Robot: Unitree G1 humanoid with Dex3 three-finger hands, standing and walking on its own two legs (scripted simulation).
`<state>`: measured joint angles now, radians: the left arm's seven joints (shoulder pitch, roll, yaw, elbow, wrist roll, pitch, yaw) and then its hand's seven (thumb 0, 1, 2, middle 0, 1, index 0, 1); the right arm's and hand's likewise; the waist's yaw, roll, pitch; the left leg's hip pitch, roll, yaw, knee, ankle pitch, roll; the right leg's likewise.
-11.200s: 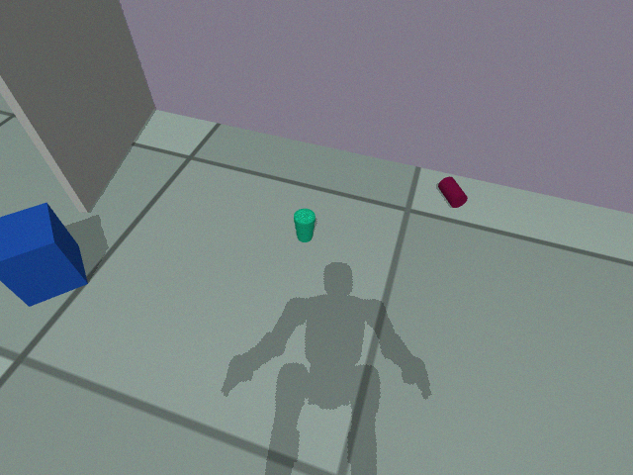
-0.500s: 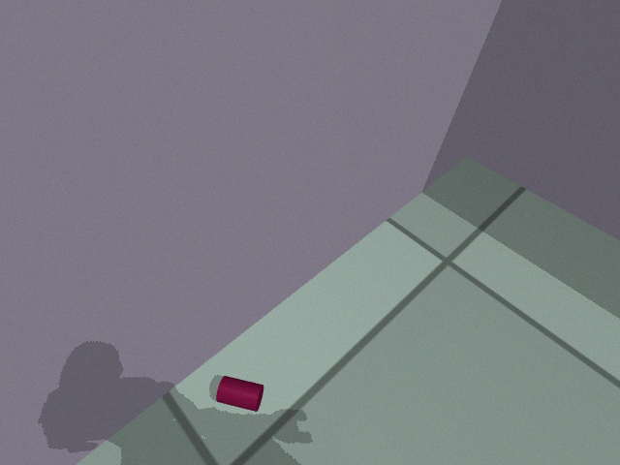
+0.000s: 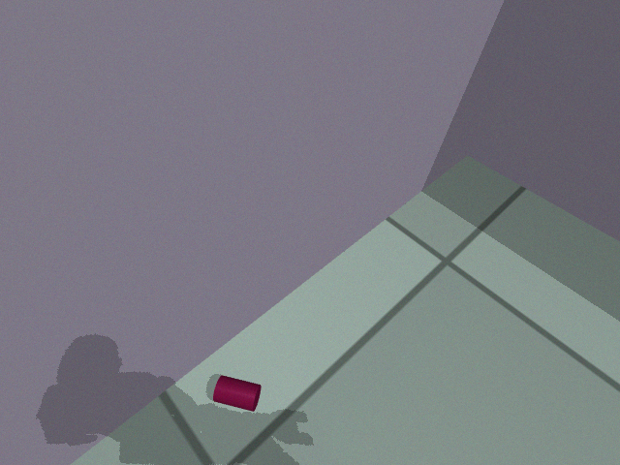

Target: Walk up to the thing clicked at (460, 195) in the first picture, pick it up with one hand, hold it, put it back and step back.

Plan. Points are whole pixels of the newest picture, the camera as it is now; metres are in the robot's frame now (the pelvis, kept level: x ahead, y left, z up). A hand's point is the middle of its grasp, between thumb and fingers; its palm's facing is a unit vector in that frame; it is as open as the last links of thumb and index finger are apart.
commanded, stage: stand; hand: left
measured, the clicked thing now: (237, 393) +0.41 +0.22 -0.74
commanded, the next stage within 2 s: rise first in 1.72 s
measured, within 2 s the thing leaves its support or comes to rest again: neither
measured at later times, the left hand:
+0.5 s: hand out of the picture +0.07 +0.26 -0.16, palm faces -0.02 -0.94 -0.35, open 7.4 cm
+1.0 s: hand out of the picture +0.06 +0.26 -0.16, palm faces -0.02 -0.94 -0.35, open 7.4 cm
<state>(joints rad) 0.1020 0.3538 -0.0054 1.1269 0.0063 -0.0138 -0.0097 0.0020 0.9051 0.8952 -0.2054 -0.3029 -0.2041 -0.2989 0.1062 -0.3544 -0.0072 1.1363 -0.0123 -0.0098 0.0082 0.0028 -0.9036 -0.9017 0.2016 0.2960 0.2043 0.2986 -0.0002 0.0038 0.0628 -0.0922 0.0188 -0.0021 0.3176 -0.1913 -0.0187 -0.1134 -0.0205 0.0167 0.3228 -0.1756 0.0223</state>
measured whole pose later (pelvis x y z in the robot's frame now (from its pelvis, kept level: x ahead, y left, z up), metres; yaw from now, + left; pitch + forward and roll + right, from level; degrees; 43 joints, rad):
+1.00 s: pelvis +0.00 +0.00 +0.00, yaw +1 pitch -2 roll +0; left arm 0.12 0.36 -0.01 1.13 0.01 -0.01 -0.01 0.00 0.90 0.90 -0.21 -0.30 -0.20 -0.30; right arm 0.12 -0.35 0.00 1.13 -0.01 -0.01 0.01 0.00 -0.90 -0.90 0.20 0.30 0.20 0.30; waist 0.00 0.01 0.06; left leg -0.09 0.02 -0.01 0.32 -0.19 -0.02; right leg -0.11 -0.02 0.01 0.32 -0.18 0.02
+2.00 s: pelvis -0.02 +0.00 -0.01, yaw +1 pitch +3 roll +0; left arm -0.03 0.34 0.10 1.07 0.02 -0.04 -0.01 0.01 0.69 0.92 -0.17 -0.55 -0.16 -0.54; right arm 0.18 -0.29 -0.01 0.87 0.03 -0.05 -0.04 0.00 -0.89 -0.90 0.20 0.30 0.20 0.30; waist -0.01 -0.01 0.06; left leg -0.34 0.02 -0.03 0.54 -0.25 -0.02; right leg -0.35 -0.02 0.00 0.53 -0.24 0.02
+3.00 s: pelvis -0.04 +0.00 -0.21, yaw +1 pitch +30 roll -2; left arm 0.07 0.44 0.12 0.54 0.47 -0.05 -0.02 -0.01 -0.54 0.98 -0.10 -1.03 -0.10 -1.03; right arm 0.10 -0.28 -0.05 0.56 -0.01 -0.19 0.02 0.01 -0.91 -0.91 0.20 0.30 0.21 0.30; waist -0.03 0.00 -0.18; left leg -1.48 0.00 -0.06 1.64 -0.68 -0.02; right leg -1.47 -0.02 -0.01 1.61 -0.65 0.03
